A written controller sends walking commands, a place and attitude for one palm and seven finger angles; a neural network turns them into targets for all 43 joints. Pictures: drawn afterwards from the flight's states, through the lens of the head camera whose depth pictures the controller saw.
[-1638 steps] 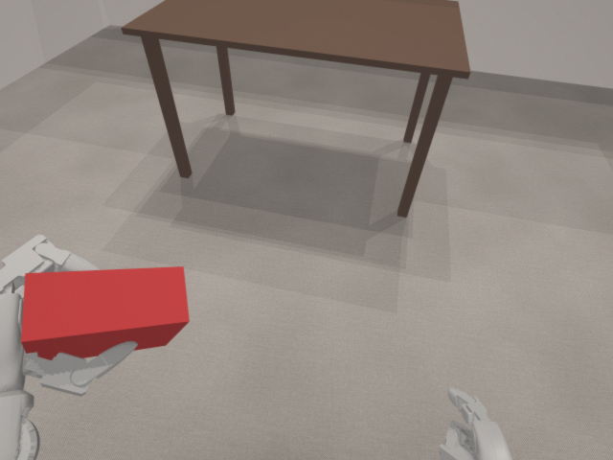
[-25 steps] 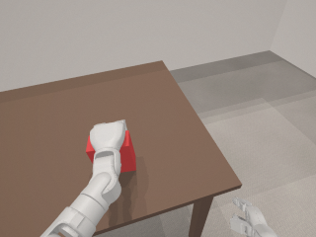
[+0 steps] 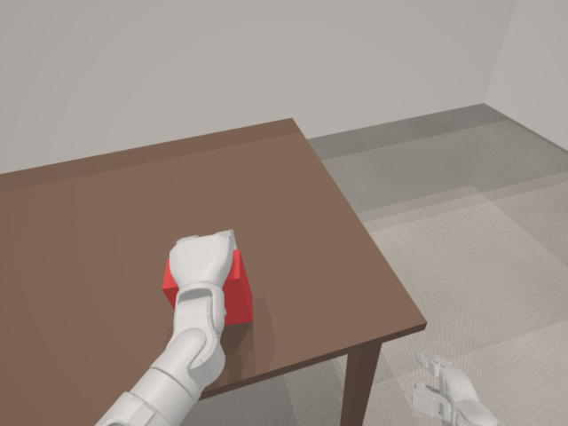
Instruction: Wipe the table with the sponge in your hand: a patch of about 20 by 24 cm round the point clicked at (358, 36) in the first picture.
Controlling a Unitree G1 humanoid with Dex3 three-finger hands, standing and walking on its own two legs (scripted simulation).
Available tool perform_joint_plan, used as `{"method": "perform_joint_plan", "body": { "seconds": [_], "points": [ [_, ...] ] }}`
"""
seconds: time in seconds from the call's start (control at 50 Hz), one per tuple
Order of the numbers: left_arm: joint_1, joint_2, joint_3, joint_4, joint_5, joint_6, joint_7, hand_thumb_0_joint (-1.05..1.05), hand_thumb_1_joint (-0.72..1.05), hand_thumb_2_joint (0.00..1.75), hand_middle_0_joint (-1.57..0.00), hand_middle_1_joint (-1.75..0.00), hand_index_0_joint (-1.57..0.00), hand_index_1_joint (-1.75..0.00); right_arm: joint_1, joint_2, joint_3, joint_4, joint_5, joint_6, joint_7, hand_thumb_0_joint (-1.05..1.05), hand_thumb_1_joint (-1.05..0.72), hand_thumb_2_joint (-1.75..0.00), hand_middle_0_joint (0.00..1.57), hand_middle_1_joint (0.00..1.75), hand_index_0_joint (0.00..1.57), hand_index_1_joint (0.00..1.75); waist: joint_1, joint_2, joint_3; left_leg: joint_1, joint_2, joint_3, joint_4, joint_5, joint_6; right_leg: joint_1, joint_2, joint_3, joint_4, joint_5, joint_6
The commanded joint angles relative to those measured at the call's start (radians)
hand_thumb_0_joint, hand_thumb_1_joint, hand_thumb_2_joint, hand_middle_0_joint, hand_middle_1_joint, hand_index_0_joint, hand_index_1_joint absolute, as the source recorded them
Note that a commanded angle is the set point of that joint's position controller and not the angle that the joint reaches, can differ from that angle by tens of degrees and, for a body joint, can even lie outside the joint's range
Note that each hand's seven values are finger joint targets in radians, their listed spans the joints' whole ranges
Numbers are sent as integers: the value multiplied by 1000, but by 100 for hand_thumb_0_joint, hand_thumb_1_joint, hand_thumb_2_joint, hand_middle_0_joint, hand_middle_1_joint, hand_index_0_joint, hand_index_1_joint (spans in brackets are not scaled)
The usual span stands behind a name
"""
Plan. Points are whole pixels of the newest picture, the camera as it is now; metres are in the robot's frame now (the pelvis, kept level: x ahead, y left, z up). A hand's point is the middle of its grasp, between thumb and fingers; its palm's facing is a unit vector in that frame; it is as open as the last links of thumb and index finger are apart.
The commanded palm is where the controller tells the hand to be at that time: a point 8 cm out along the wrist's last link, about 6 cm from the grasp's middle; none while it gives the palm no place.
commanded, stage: wipe back along the third lane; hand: left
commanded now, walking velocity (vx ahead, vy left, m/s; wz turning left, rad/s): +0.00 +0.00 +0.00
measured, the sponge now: (215, 298) +0.31 +0.16 +0.01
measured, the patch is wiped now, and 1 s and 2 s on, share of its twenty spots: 0.95 0.95 0.95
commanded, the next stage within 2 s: slide back across to the middle lane in 0.92 s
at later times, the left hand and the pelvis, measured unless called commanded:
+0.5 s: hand (215, 284) +0.31 +0.15 +0.06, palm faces +0.04 -0.07 -1.00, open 9.8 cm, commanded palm +0.26 +0.14 +0.08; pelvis +0.00 +0.00 +0.00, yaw +0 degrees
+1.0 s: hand (216, 282) +0.31 +0.15 +0.06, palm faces +0.02 -0.05 -1.00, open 9.8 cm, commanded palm +0.26 +0.13 +0.08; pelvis -0.01 -0.01 +0.00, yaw +0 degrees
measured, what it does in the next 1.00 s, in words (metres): stands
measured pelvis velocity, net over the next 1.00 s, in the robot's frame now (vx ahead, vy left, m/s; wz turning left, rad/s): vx -0.01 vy -0.01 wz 0.01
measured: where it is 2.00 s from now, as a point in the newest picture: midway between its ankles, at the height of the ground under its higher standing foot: outside the picture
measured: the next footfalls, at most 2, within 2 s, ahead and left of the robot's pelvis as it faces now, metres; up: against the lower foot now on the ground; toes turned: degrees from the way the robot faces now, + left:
none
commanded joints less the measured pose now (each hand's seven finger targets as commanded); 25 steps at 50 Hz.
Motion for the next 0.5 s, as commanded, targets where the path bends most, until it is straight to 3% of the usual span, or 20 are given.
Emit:
{"method": "perform_joint_plan", "body": {
  "seconds": [0.0,0.18,0.22,0.28,0.32,0.4,0.42,0.48],
  "points": [
    [-18,-59,-28,-72,-71,-8,-50,0,10,130,-120,-160,-120,-160,-248,-79,-23,-183,9,-55,14,0,-90,-90,20,30,20,30,1,-201,-81,113,-47,61,-37,191,70,-22,36,-39,-103,332,-52],
    [-55,-26,0,-44,-59,1,-39,0,10,130,-120,-160,-120,-160,-250,-80,-21,-163,8,-66,3,0,-90,-90,20,30,20,30,0,-209,-37,100,-49,63,-40,158,69,-50,37,-24,-116,296,-48],
    [-49,-11,19,-52,-61,-1,-40,0,10,130,-120,-160,-120,-160,-249,-81,-22,-168,8,-66,4,0,-90,-90,20,30,20,30,4,-204,-57,96,-48,58,-45,164,66,-36,37,-26,-110,302,-50],
    [-43,-30,5,-35,-53,-9,-37,0,10,130,-120,-160,-120,-160,-239,-80,-22,-161,6,-69,4,0,-90,-90,20,30,20,30,4,-187,-79,104,-50,61,-32,182,67,-38,38,-25,-95,329,-53],
    [-40,-27,11,-43,-54,-12,-39,0,10,130,-120,-160,-120,-160,-238,-81,-25,-166,4,-70,4,0,-90,-90,20,30,20,30,4,-218,-97,101,-49,56,-33,190,67,-27,39,-29,-94,341,-52],
    [-70,-36,0,-30,-54,-11,-38,0,10,130,-120,-160,-120,-160,-235,-83,-23,-160,4,-72,-1,0,-90,-90,20,30,20,30,-2,-221,-76,96,-50,63,-28,171,68,-45,36,-26,-98,331,-48],
    [-70,-12,27,-34,-53,-13,-37,0,10,130,-120,-160,-120,-160,-236,-83,-28,-162,4,-73,-1,0,-90,-90,20,30,20,30,2,-217,-82,93,-48,59,-31,171,67,-39,36,-23,-101,324,-49],
    [-95,-34,1,-18,-53,-7,-38,0,10,130,-120,-160,-120,-160,-238,-81,-22,-159,6,-73,-4,0,-90,-90,20,30,20,30,-2,-193,-58,94,-49,63,-34,151,68,-62,34,-29,-104,287,-48]
  ]
}}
